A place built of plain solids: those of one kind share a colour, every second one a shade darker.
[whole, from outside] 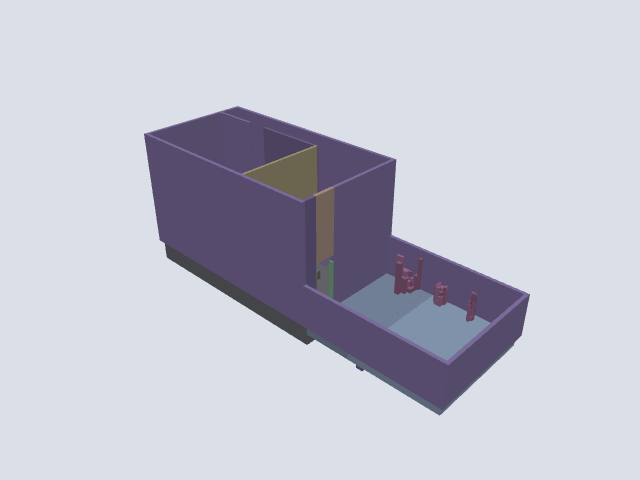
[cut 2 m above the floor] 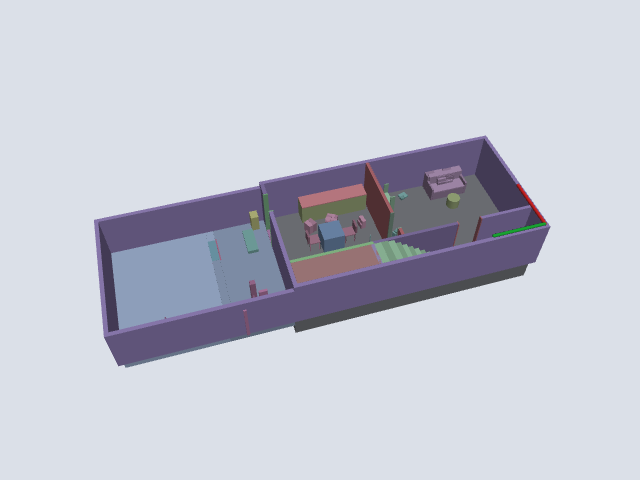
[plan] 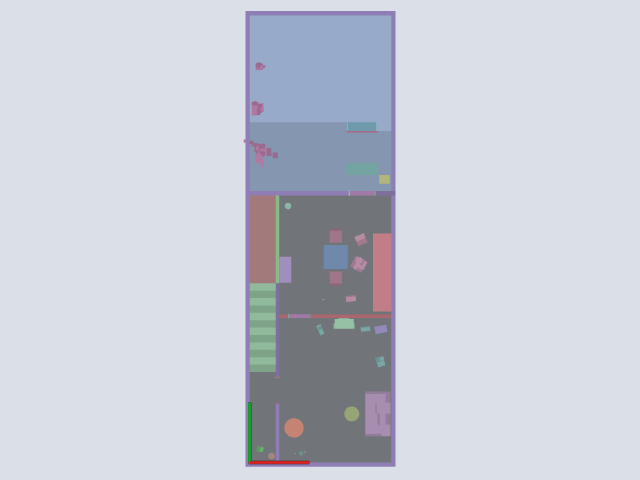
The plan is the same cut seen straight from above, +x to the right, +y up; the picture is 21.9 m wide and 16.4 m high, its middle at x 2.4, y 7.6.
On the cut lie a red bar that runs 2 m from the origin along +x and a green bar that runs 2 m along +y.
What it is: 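A terraced town house, two up and two down, 4.8 m between the party walls, 9.1 m deep; a hall 0.89 m wide; a stair of 13 risers of 195 mm on goings of 252 mm, 0.89 m wide, straight between the party wall and the hall's partition, arriving straight on the upper floor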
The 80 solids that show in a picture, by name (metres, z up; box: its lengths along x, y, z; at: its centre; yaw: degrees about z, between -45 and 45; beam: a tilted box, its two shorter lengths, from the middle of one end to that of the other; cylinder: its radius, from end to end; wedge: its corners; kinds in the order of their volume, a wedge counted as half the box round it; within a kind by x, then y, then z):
{
 "wall_1": {"box": [0.15, 9.42, 5.19], "at": [-0.07, 4.56, 2.54]},
 "wall_2": {"box": [0.15, 6.3, 1.85], "at": [-0.07, 12.27, 0.88]},
 "wall_3": {"box": [0.12, 2.0, 5.19], "at": [0.95, 1.0, 2.54]},
 "wall_4": {"box": [0.12, 3.19, 5.19], "at": [0.95, 4.53, 2.54]},
 "wall_5": {"box": [3.53, 0.15, 5.19], "at": [1.62, 9.2, 2.54]},
 "wall_6": {"box": [5.13, 0.15, 5.19], "at": [2.42, -0.07, 2.54]},
 "wall_7": {"box": [5.13, 0.15, 1.85], "at": [2.42, 15.35, 0.88]},
 "wall_8": {"box": [0.68, 0.15, 5.19], "at": [4.64, 9.2, 2.54]},
 "wall_9": {"box": [0.15, 9.42, 5.19], "at": [4.91, 4.56, 2.54]},
 "wall_10": {"box": [0.15, 6.3, 1.85], "at": [4.91, 12.27, 0.88]},
 "ground_1": {"box": [3.34, 0.3, 0.5], "at": [1.67, 11.47, -0.25]},
 "ground_2": {"box": [4.83, 2.06, 0.5], "at": [2.42, 10.29, -0.25]},
 "ground_3": {"box": [4.83, 3.65, 0.5], "at": [2.42, 13.45, -0.25]},
 "ground_4": {"box": [0.49, 0.3, 0.5], "at": [4.59, 11.47, -0.25]},
 "under_landing_1": {"box": [0.89, 3.0, 2.52], "at": [0.44, 7.62, 1.21]},
 "tread_1": {"box": [0.89, 0.26, 0.25], "at": [0.44, 3.22, 0.07]},
 "tread_2": {"box": [0.89, 0.26, 0.44], "at": [0.44, 3.47, 0.17]},
 "tread_3": {"box": [0.89, 0.26, 0.64], "at": [0.44, 3.72, 0.27]},
 "tread_4": {"box": [0.89, 0.26, 0.83], "at": [0.44, 3.98, 0.37]},
 "tread_5": {"box": [0.89, 0.26, 1.03], "at": [0.44, 4.23, 0.46]},
 "tread_6": {"box": [0.89, 0.26, 1.22], "at": [0.44, 4.48, 0.56]},
 "tread_7": {"box": [0.89, 0.26, 1.42], "at": [0.44, 4.73, 0.66]},
 "tread_8": {"box": [0.89, 0.26, 1.61], "at": [0.44, 4.99, 0.76]},
 "tread_9": {"box": [0.89, 0.26, 1.81], "at": [0.44, 5.24, 0.85]},
 "tread_10": {"box": [0.89, 0.26, 2.0], "at": [0.44, 5.49, 0.95]},
 "tread_11": {"box": [0.89, 0.26, 2.2], "at": [0.44, 5.74, 1.05]},
 "tread_12": {"box": [0.89, 0.26, 2.39], "at": [0.44, 6.0, 1.15]},
 "kitchen_run_units_1": {"box": [0.6, 2.66, 0.91], "at": [4.53, 6.49, 0.41]},
 "slotfit_sofa_1": {"box": [0.32, 1.38, 0.43], "at": [4.1, 1.66, 0.17]},
 "slotfit_sofa_2": {"box": [0.45, 0.08, 0.65], "at": [4.17, 0.93, 0.27]},
 "slotfit_sofa_3": {"box": [0.52, 1.38, 0.49], "at": [4.2, 1.66, 0.19]},
 "slotfit_sofa_4": {"box": [0.67, 0.07, 0.65], "at": [4.28, 2.39, 0.27]},
 "slotfit_sofa_5": {"box": [0.2, 1.38, 0.88], "at": [4.54, 1.66, 0.39]},
 "slotfit_sofa_6": {"box": [0.38, 0.38, 0.85], "at": [4.6, 1.49, 0.37]},
 "slotfit_sofa_7": {"box": [0.4, 0.38, 0.85], "at": [4.61, 1.86, 0.37]},
 "slotfit_sofa_8": {"box": [0.3, 0.4, 0.85], "at": [4.64, 1.1, 0.37]},
 "slotfit_sofa_9": {"box": [0.33, 0.38, 0.85], "at": [4.65, 2.24, 0.37]},
 "bedroom_front_wall_1": {"box": [3.89, 0.12, 2.7], "at": [2.89, 6.06, 3.79]},
 "partition_low_beyond_1": {"box": [0.12, 3.0, 2.49], "at": [0.95, 7.62, 1.19]},
 "kitchen_wall_1": {"box": [2.75, 0.12, 2.49], "at": [3.46, 5.0, 1.19]},
 "kitchen_table_1": {"box": [0.83, 0.83, 0.8], "at": [2.94, 7.02, 0.35]},
 "back_wall_over_door_1": {"box": [0.94, 0.15, 2.74], "at": [3.84, 9.2, 3.77]},
 "slotfit_storage_1": {"box": [0.05, 0.18, 1.99], "at": [2.88, 4.66, 0.94]},
 "slotfit_storage_2": {"box": [0.65, 0.34, 1.54], "at": [3.23, 4.74, 0.72]},
 "slotfit_storage_3": {"box": [0.04, 0.18, 1.99], "at": [3.57, 4.66, 0.94]},
 "own_plant_yard_1": {"box": [0.17, 0.11, 1.5], "at": [-0.13, 10.97, 0.7]},
 "own_plant_yard_2": {"box": [0.17, 0.12, 1.5], "at": [0.05, 10.93, 0.7]},
 "own_plant_yard_3": {"box": [0.2, 0.12, 0.75], "at": [0.16, 10.85, 0.32]},
 "own_plant_yard_4": {"cylinder": 0.09, "from": [0.29, 13.58, -0.05], "to": [0.29, 13.58, 0.79]},
 "own_plant_yard_5": {"box": [0.23, 0.33, 0.85], "at": [0.3, 10.38, 0.37]},
 "own_plant_yard_6": {"box": [0.07, 0.14, 1.2], "at": [0.31, 13.6, 0.55]},
 "own_plant_yard_7": {"box": [0.38, 0.28, 0.23], "at": [0.35, 10.75, 0.07]},
 "own_plant_yard_8": {"box": [0.17, 0.15, 0.48], "at": [0.38, 12.2, 0.19]},
 "own_plant_yard_9": {"box": [0.13, 0.15, 0.85], "at": [0.41, 12.05, 0.37]},
 "own_plant_yard_10": {"box": [0.1, 0.3, 1.5], "at": [0.43, 10.22, 0.7]},
 "own_plant_yard_11": {"box": [0.15, 0.28, 0.75], "at": [0.66, 10.6, 0.32]},
 "own_plant_yard_12": {"box": [0.18, 0.2, 1.5], "at": [0.87, 10.49, 0.7]},
 "slotfit_kitchen_wall_table_1": {"box": [0.4, 0.89, 0.9], "at": [1.22, 6.59, 0.4]},
 "tread_head_1": {"box": [0.89, 0.12, 2.52], "at": [0.44, 6.18, 1.21]},
 "slotfit_chair_1": {"cylinder": 0.33, "from": [1.51, 1.18, -0.05], "to": [1.51, 1.18, 0.45]},
 "slotfit_low_table_1": {"cylinder": 0.26, "from": [3.48, 1.66, -0.05], "to": [3.48, 1.66, 0.41]},
 "yard_feature_fill_1": {"box": [1.0, 0.3, 0.3], "at": [3.84, 11.47, -0.15]},
 "yard_step_1": {"box": [1.09, 0.41, 0.2], "at": [3.84, 10.02, 0.05]},
 "own_bin_1": {"box": [0.36, 0.3, 0.76], "at": [4.6, 9.67, 0.33]},
 "kitchen_run_worktop_1": {"box": [0.62, 2.66, 0.04], "at": [4.52, 6.49, 0.88]},
 "clutter_kitchen_1": {"box": [0.34, 0.16, 0.44], "at": [3.46, 5.58, 0.17], "yaw": 7.2},
 "clutter_kitchen_2": {"box": [0.17, 0.17, 0.49], "at": [3.69, 7.65, 0.2], "yaw": 24.7},
 "clutter_kitchen_3": {"box": [0.17, 0.17, 0.49], "at": [3.76, 7.49, 0.2], "yaw": 24.7},
 "side_chair_1": {"box": [0.38, 0.08, 0.38], "at": [2.94, 6.08, 0.65]},
 "side_chair_2": {"box": [0.42, 0.42, 0.04], "at": [2.94, 6.32, 0.43]},
 "side_chair_3": {"box": [0.42, 0.42, 0.04], "at": [2.94, 7.72, 0.43]},
 "side_chair_4": {"box": [0.38, 0.08, 0.38], "at": [2.94, 7.96, 0.65]},
 "box_cardboard_1": {"box": [0.42, 0.25, 0.35], "at": [4.48, 4.55, 0.12], "yaw": 10.7},
 "doorframe_back_1": {"box": [0.045, 0.19, 2.15], "at": [3.41, 9.2, 1.02]},
 "doorframe_back_2": {"box": [0.045, 0.19, 2.15], "at": [4.28, 9.2, 1.02]},
 "threshold_1": {"box": [0.78, 0.13, 0.07], "at": [1.7, 5.0, -0.01]},
 "threshold_2": {"box": [0.92, 0.16, 0.08], "at": [3.84, 9.2, -0.01]},
 "yard_feature_wall_1": {"box": [1.1, 0.05, 0.3], "at": [3.84, 11.3, -0.15]},
 "doorframe_front_room_1": {"box": [0.16, 0.038, 2.15], "at": [0.95, 2.02, 1.02]},
 "doorframe_kitchen_1": {"box": [0.038, 0.16, 2.15], "at": [2.07, 5.0, 1.02]}
}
